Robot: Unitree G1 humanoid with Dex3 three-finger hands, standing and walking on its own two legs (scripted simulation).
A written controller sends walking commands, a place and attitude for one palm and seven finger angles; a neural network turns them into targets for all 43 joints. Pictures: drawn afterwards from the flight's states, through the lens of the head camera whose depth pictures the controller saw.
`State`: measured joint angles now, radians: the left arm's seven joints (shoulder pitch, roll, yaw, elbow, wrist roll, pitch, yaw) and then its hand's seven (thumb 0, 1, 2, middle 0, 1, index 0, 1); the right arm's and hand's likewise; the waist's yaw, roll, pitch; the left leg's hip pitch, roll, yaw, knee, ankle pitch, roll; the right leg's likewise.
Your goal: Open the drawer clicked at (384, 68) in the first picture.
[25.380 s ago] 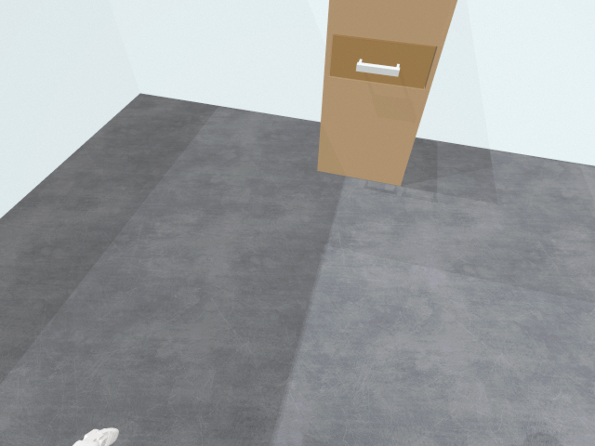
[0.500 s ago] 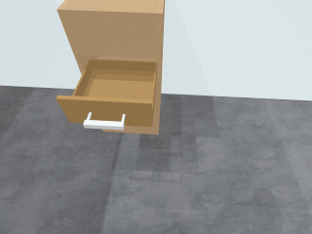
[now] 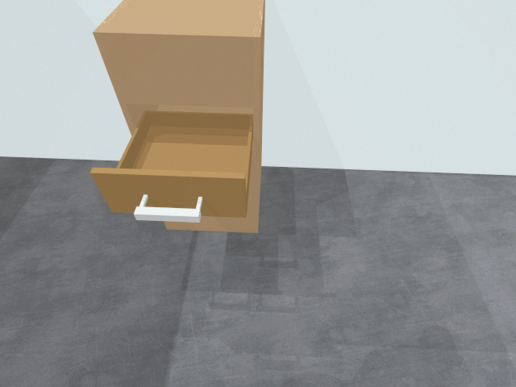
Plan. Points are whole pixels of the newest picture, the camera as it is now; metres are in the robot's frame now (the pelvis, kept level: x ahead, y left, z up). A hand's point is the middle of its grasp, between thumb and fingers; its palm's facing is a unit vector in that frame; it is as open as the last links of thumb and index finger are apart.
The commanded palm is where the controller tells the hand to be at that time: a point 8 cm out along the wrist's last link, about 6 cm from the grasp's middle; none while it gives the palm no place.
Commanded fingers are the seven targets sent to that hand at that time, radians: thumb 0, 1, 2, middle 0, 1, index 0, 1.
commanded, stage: let the arm hang, fingers relaxed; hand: left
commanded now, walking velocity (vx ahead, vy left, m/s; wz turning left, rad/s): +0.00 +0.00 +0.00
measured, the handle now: (170, 207) +0.55 +0.27 -0.17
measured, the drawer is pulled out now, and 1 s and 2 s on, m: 0.30 0.30 0.30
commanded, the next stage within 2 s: look to check the result in 0.02 s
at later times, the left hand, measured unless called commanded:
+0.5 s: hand out of the picture -0.01 +0.15 -0.18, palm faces +0.06 -0.98 -0.17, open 7.4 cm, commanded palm none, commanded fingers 0.00 0.90 0.90 -0.20 -0.30 -0.20 -0.30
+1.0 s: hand out of the picture +0.00 +0.15 -0.17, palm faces +0.06 -0.98 -0.18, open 7.4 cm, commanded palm none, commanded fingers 0.00 0.90 0.90 -0.20 -0.30 -0.20 -0.30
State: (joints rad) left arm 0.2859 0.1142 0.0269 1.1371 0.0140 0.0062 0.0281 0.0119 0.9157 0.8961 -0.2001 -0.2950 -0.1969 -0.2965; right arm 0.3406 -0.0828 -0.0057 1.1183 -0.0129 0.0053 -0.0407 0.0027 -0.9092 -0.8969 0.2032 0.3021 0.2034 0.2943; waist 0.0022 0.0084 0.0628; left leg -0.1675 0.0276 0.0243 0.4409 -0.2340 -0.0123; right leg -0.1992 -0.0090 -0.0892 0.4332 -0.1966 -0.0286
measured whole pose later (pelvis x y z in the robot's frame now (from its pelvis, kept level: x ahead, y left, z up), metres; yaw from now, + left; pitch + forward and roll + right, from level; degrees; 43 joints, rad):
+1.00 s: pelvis +0.01 -0.01 +0.00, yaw +0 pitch -2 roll +0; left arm 0.28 0.12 0.03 1.15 0.01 0.00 0.03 0.01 0.91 0.90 -0.20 -0.29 -0.20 -0.30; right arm 0.32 -0.10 -0.01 1.13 -0.01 0.00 -0.04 0.00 -0.91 -0.90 0.20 0.30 0.20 0.29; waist 0.00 0.01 0.08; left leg -0.13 0.04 0.02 0.41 -0.24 -0.03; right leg -0.17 0.01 -0.10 0.41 -0.20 -0.04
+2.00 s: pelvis +0.02 -0.02 +0.00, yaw +0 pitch -2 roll +0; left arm 0.27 0.12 0.03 1.15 0.01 -0.01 0.03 0.01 0.91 0.90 -0.20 -0.29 -0.20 -0.30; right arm 0.31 -0.10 -0.01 1.14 -0.01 0.00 -0.05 0.00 -0.91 -0.90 0.20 0.30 0.20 0.29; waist 0.00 0.02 0.07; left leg -0.12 0.05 0.02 0.39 -0.24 -0.04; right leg -0.15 0.02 -0.10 0.39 -0.21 -0.05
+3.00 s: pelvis +0.03 -0.02 +0.00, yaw +0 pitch -2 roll +0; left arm 0.26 0.14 0.03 1.15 0.01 -0.01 0.03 0.01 0.91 0.90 -0.20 -0.29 -0.20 -0.30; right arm 0.30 -0.12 -0.01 1.14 -0.01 0.00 -0.05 0.00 -0.91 -0.90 0.20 0.30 0.20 0.29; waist 0.00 0.01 0.07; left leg -0.10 0.06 0.02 0.37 -0.24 -0.04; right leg -0.14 0.02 -0.09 0.38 -0.21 -0.05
